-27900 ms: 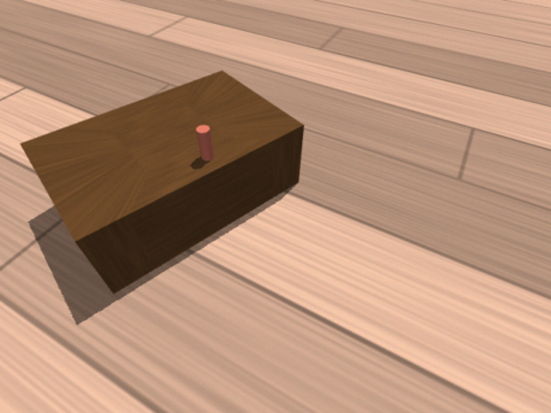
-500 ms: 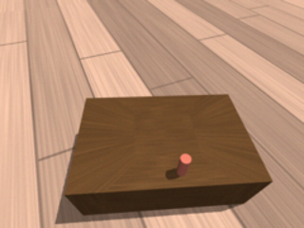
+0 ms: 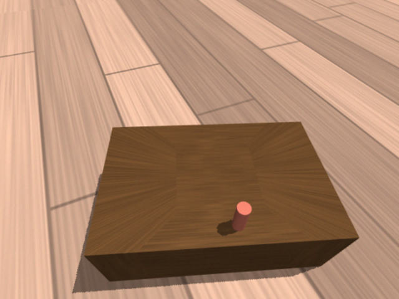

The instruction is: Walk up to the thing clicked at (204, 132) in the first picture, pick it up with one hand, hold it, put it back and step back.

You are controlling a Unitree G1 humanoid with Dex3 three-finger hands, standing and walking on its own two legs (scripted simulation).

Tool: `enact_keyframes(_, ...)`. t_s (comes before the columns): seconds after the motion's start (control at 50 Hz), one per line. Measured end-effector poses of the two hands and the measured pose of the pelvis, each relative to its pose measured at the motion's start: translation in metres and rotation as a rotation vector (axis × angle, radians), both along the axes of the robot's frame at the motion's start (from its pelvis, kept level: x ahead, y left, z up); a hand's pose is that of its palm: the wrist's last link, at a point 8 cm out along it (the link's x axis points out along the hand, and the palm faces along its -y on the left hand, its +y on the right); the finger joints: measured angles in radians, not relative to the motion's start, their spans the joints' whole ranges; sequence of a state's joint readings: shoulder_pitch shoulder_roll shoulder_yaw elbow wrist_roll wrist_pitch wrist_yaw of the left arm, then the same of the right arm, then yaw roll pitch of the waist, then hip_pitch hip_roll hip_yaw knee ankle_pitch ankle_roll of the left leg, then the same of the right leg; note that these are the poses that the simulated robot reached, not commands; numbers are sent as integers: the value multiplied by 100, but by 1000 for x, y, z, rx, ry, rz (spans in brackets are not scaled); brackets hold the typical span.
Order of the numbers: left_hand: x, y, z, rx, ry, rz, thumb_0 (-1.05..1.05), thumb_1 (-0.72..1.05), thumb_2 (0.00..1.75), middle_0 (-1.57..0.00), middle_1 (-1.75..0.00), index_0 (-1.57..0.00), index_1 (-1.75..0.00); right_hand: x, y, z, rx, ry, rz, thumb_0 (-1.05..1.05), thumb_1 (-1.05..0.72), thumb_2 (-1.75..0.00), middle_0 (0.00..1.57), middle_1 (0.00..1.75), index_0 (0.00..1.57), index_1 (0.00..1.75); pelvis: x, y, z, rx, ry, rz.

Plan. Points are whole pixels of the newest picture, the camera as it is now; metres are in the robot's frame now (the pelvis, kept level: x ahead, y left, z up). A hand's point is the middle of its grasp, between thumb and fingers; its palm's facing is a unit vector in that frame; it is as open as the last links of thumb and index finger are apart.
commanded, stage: stand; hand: right
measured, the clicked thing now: (241, 216) +0.45 -0.17 -0.36
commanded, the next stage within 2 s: step back in 0.74 s
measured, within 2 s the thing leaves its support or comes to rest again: neither
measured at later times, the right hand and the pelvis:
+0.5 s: hand out of the picture +0.07 -0.26 -0.15, palm faces -0.01 +0.94 -0.35, open 7.4 cm; pelvis +0.00 +0.00 +0.00, yaw +0 degrees
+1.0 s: hand out of the picture +0.06 -0.28 -0.17, palm faces -0.02 +0.93 -0.36, open 7.4 cm; pelvis -0.04 -0.01 -0.02, yaw +0 degrees
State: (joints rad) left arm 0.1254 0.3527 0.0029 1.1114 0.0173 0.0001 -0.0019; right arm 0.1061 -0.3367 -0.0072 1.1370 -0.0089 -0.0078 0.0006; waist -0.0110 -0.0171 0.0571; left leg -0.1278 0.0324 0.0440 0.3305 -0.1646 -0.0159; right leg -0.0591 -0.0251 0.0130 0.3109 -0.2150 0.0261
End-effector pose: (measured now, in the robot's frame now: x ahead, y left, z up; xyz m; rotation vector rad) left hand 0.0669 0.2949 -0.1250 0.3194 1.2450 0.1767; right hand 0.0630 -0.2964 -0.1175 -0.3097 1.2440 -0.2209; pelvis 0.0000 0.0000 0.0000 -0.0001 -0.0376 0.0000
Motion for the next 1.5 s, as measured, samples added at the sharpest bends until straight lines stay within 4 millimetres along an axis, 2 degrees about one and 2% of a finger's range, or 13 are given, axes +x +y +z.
enact_keyframes(0.2, 4, -2, 1, 0, -16, -1, 1, 90, 90, -20, -30, -20, -30, 4, -1, 1, -1, -15, 4, 1, -90, -90, 20, 30, 20, 30, 0, -1, 0, -1, -4, 1)
enact_keyframes(0.76, -6, 0, 1, 1, 1, 14, 1, 90, 90, -20, -30, -20, -30, -3, -2, 0, 1, 7, 8, 1, -90, -90, 20, 30, 20, 30, -3, -2, 0, -1, 2, 4)
enact_keyframes(0.94, -16, 12, -5, 48, -7, 28, 1, 90, 90, -20, -30, -20, -30, -4, -15, -7, -13, 3, 19, 0, -90, -90, 20, 30, 20, 30, -32, -8, -11, 1, 14, 2)
enact_keyframes(1.1, -50, 1, -3, 72, 7, 18, 1, 90, 90, -20, -30, -20, -30, -8, -34, -19, -20, -25, 31, 1, -90, -90, 20, 30, 20, 30, -56, -18, -20, 10, 6, 3)
enact_keyframes(1.2, -63, 5, 1, 71, 12, 15, 1, 90, 90, -21, -30, -21, -30, -25, -27, -17, -23, -20, 38, 0, -90, -90, 20, 30, 20, 30, -70, -8, -16, 7, 32, 8)
enact_keyframes(1.28, -56, 18, -5, 70, -55, 17, 1, 90, 90, -21, -30, -21, -30, -51, -17, -18, -51, 35, 66, 0, -90, -90, 20, 30, 20, 30, -84, 3, -21, -14, 47, 41)
enact_keyframes(1.36, -50, 37, -21, 46, -140, 29, 1, 90, 90, -21, -30, -21, -30, -77, 0, -17, -92, 76, 97, 0, -90, -90, 20, 30, 20, 30, -102, 17, -31, -11, 32, 78)
enact_keyframes(1.42, -58, 44, -26, 23, -139, 43, 1, 90, 90, -21, -30, -20, -30, -95, 15, -6, -89, 79, 101, 1, -90, -90, 20, 30, 20, 30, -113, 24, -26, -6, 17, 58)
enact_keyframes(1.5, -76, 45, -20, -3, -102, 49, 1, 91, 90, -20, -30, -20, -30, -109, 25, 13, -102, 61, 86, 1, -90, -90, 20, 30, 21, 30, -121, 32, -13, -39, 36, 58)
